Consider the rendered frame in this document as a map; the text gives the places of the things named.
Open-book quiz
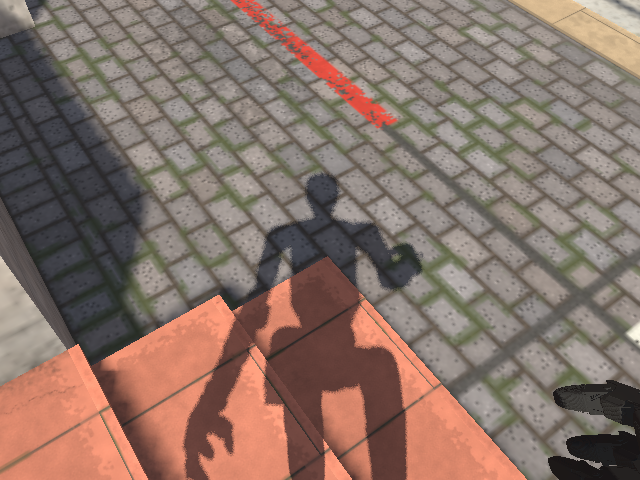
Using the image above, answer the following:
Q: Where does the robot right hand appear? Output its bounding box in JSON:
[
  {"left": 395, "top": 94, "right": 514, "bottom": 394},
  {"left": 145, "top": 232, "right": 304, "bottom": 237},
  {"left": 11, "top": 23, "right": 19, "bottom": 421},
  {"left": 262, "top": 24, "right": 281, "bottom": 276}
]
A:
[{"left": 548, "top": 380, "right": 640, "bottom": 480}]

